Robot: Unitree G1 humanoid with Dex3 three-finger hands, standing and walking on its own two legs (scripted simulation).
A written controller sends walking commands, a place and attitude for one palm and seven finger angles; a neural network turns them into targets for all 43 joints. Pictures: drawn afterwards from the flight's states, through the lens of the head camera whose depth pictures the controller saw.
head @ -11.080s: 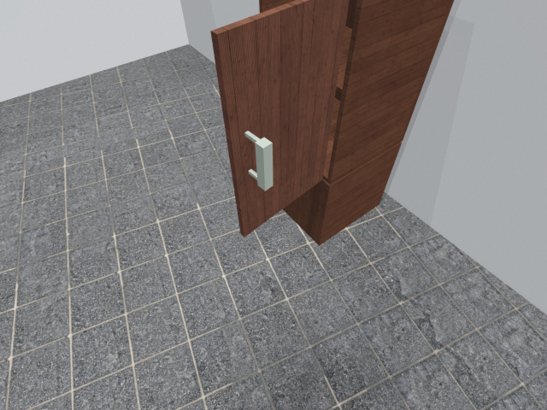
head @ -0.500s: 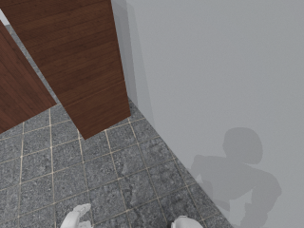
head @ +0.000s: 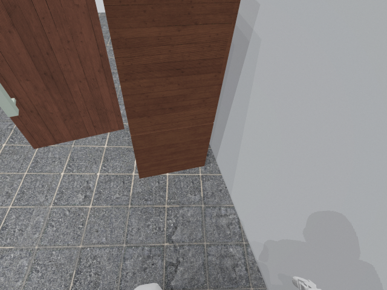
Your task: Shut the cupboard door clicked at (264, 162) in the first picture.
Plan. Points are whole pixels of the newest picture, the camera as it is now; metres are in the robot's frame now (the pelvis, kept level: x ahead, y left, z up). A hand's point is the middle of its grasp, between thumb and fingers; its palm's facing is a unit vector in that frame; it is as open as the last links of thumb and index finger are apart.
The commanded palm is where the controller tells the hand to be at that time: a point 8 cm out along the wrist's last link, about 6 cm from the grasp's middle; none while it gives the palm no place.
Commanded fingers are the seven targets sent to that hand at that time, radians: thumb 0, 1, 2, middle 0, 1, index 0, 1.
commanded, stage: turn to face it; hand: left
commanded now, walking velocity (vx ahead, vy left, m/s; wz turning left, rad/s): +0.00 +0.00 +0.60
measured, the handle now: (2, 91) +0.59 +0.60 -0.02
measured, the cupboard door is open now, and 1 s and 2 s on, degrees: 96 96 96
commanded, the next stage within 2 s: take the last steps up to it in 0.62 s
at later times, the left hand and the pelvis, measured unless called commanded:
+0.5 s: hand out of the picture +0.10 +0.17 -0.14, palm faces +0.20 -0.93 -0.29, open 7.4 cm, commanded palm none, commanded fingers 0.00 0.90 0.90 -0.20 -0.30 -0.20 -0.30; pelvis +0.03 -0.06 +0.01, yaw +12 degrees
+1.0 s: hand out of the picture -0.07 +0.12 -0.15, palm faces +0.49 -0.84 -0.24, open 7.4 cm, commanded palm none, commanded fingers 0.00 0.90 0.90 -0.20 -0.30 -0.20 -0.30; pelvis +0.05 -0.05 +0.02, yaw +24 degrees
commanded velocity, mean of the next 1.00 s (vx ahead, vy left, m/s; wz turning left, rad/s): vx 0.09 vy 0.04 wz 0.32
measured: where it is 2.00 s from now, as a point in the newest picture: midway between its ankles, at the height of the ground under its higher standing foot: (161, 279)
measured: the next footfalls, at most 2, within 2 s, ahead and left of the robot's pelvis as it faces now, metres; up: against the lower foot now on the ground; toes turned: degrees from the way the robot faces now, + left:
right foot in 0.48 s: +0.08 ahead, -0.16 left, +0.00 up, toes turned +11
left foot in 1.04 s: +0.02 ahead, +0.08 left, +0.00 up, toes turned +30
